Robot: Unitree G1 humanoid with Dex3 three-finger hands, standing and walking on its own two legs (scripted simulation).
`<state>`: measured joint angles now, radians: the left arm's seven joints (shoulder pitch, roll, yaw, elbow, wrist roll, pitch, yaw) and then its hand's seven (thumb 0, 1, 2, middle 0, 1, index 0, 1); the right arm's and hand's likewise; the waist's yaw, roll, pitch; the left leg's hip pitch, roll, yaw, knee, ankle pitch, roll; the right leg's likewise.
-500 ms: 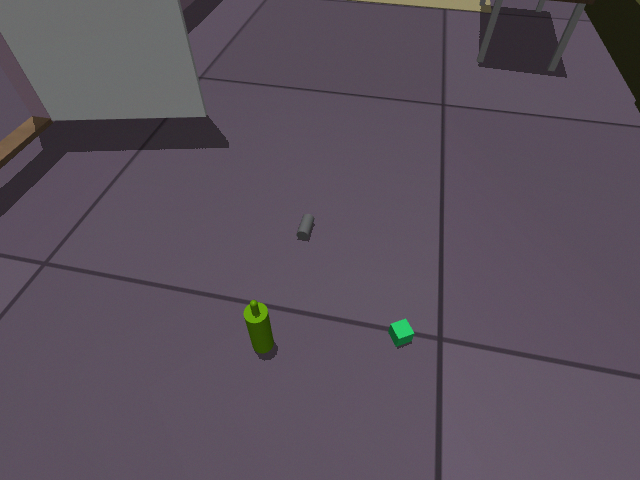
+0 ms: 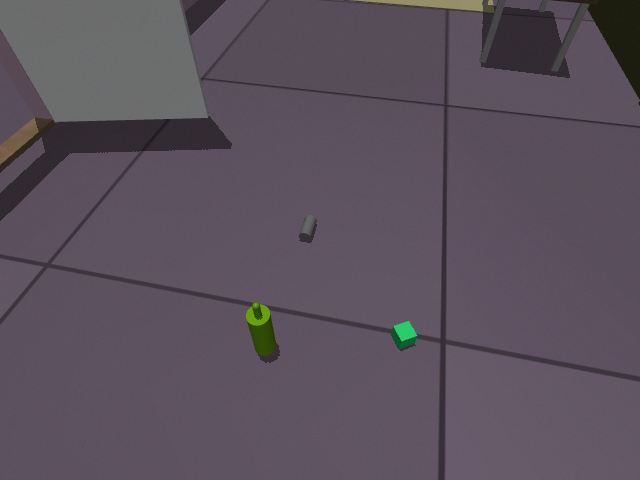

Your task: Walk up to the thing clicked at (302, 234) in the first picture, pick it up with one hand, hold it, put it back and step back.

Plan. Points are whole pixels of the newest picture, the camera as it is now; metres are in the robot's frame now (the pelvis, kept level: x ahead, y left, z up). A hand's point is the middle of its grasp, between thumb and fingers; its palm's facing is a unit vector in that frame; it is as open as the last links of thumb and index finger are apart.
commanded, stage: stand
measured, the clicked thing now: (307, 228) +1.18 +0.06 -0.76
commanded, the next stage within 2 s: walk up in 0.62 s
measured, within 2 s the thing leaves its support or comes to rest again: neither
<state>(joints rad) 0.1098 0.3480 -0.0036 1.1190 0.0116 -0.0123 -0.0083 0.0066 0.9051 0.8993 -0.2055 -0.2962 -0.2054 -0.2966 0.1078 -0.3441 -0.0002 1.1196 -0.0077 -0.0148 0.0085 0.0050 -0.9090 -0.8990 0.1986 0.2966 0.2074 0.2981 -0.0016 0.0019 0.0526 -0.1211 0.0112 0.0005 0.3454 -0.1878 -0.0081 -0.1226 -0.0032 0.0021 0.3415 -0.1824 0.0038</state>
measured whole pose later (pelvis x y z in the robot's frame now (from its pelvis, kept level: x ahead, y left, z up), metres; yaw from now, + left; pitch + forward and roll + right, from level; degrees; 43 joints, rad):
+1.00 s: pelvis -0.02 +0.02 -0.01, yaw -19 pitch -1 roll -1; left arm 0.25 0.44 0.06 0.82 0.02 0.04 -0.04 0.01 0.91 0.90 -0.20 -0.30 -0.20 -0.30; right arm 0.14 -0.38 -0.09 0.82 -0.03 0.01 0.03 0.00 -0.91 -0.90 0.20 0.30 0.21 0.30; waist -0.01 0.00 0.14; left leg -0.18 0.07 0.17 0.51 -0.30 0.03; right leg -0.43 -0.04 -0.02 0.89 -0.38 -0.01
